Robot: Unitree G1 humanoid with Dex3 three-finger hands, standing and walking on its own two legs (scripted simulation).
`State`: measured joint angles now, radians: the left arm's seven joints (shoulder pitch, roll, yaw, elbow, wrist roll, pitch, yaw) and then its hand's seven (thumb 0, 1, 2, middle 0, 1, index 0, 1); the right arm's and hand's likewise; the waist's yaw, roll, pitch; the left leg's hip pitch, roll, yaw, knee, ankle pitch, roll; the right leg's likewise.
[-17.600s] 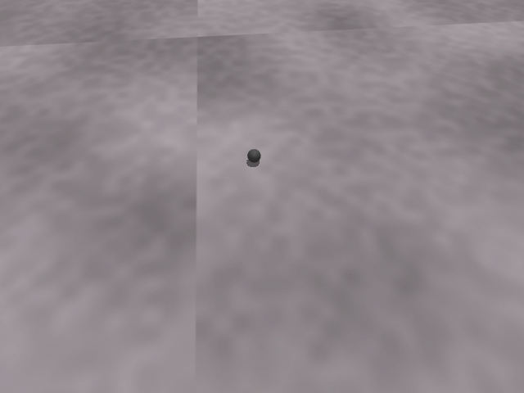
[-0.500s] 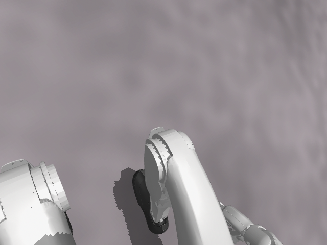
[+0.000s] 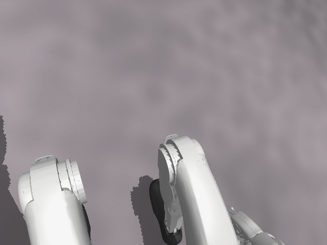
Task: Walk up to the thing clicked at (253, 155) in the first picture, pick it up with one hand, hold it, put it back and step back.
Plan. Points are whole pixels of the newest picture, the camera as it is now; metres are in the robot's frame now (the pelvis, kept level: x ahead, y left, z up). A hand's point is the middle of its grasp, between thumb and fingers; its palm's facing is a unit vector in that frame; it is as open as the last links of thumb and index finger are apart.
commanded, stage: settle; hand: left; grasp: from above
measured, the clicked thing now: out of the picture +0.43 +0.38 -0.20
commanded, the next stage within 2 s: lift in 0.38 s
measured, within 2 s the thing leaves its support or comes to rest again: neither
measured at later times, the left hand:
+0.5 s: hand out of the picture +0.40 +0.36 -0.11, palm faces -0.40 -0.12 -0.91, open 8.8 cm
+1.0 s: hand out of the picture +0.35 +0.36 +0.00, palm faces -0.42 -0.14 -0.90, open 8.8 cm
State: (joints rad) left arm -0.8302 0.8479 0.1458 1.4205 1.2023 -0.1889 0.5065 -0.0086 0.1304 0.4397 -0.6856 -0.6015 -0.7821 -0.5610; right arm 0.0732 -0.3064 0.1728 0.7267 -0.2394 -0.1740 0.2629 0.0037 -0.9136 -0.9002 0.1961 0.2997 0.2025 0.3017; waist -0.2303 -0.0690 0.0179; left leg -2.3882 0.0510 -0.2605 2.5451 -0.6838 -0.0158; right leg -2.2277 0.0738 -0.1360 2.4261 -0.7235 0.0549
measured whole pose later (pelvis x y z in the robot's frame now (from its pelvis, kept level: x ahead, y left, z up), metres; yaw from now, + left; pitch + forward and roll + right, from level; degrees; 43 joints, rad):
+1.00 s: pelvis -0.02 -0.01 +0.10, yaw +8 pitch +32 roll -7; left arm -0.63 0.68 0.04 0.91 1.05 -0.15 0.09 -0.01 0.11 0.50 -0.68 -0.61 -0.78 -0.59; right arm 0.17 -0.28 0.00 0.67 -0.04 0.02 0.10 0.01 -0.92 -0.90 0.20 0.30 0.20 0.30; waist -0.10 0.03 -0.14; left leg -2.12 0.05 -0.12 2.16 -0.61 0.00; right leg -2.01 0.02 -0.05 2.12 -0.68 0.04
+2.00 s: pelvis +0.03 +0.01 +0.41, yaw +12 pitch +12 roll -2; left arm -0.32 0.43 -0.16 0.78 0.98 0.02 0.11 0.01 0.13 0.54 -0.60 -0.71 -0.71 -0.68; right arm 0.25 -0.24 -0.02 0.73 0.04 -0.04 -0.04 0.01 -0.91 -0.90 0.20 0.30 0.20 0.30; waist -0.05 0.04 -0.10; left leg -0.83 0.06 0.01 1.02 -0.40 0.00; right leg -0.77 0.00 0.00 1.00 -0.43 0.03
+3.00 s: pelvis +0.07 +0.01 +0.46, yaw +12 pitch +4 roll +0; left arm -0.28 0.40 -0.21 0.68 0.99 0.02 0.00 0.02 0.11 0.60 -0.58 -0.74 -0.70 -0.71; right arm 0.22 -0.25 -0.04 0.69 0.06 0.04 -0.04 0.01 -0.91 -0.90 0.20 0.30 0.20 0.30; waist 0.00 0.04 -0.05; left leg -0.39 0.04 0.05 0.60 -0.28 -0.01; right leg -0.36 -0.02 0.03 0.61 -0.31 0.02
